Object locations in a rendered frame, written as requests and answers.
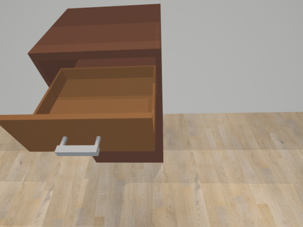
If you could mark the handle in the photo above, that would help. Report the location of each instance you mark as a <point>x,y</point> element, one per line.
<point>77,150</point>

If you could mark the drawer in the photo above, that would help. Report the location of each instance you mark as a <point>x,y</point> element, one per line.
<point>116,103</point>

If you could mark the cabinet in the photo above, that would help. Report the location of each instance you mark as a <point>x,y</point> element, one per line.
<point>106,37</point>

